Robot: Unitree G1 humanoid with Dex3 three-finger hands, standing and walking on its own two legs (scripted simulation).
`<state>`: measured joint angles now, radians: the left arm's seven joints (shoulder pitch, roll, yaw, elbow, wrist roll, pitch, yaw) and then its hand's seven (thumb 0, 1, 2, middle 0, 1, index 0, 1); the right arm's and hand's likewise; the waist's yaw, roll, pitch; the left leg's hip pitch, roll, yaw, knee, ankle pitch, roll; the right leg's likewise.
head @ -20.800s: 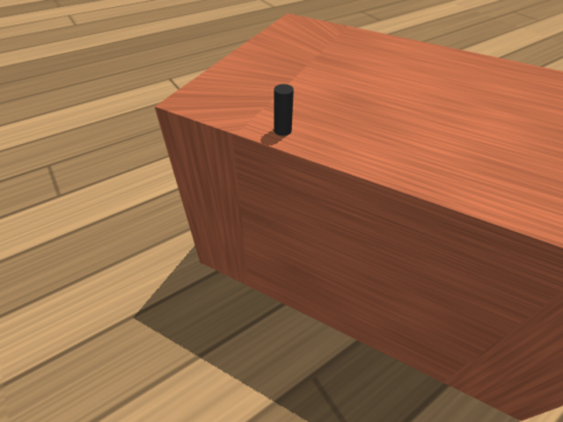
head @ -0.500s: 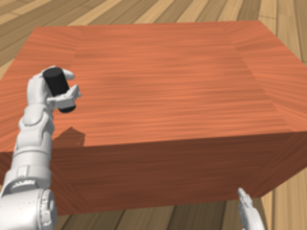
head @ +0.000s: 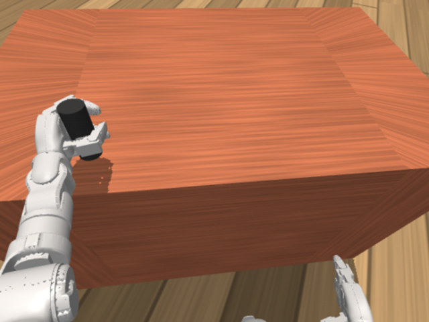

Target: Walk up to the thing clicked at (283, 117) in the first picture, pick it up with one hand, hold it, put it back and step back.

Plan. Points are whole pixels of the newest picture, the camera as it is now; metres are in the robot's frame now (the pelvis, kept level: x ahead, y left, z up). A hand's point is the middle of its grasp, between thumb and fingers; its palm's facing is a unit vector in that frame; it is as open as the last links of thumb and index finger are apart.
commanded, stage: lower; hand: left
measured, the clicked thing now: (81, 131) +0.45 +0.21 +0.11
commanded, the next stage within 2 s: loosen in 0.50 s
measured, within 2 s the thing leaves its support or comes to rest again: rests again in 0.48 s
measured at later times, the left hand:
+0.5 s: hand (97, 141) +0.45 +0.20 +0.07, palm faces +0.16 -0.99 -0.02, open 5.8 cm
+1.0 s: hand (98, 142) +0.45 +0.20 +0.07, palm faces +0.16 -0.99 +0.00, open 8.7 cm
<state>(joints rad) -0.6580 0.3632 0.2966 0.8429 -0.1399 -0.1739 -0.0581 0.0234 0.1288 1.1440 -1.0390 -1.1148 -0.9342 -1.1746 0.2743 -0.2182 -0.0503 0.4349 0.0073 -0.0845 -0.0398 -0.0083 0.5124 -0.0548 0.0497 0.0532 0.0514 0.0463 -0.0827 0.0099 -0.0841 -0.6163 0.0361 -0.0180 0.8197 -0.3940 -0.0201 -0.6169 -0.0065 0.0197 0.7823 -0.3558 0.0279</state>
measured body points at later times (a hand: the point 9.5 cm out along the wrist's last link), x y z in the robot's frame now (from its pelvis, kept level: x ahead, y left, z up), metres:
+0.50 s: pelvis +0.00 +0.00 -0.01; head +0.07 +0.01 +0.43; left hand +0.44 +0.25 +0.08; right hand +0.15 -0.25 -0.06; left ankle +0.00 +0.13 -0.70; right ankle +0.02 -0.14 -0.70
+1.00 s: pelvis +0.00 +0.00 -0.02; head +0.07 +0.01 +0.43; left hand +0.44 +0.25 +0.07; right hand +0.15 -0.25 -0.06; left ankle +0.00 +0.13 -0.70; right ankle +0.02 -0.14 -0.70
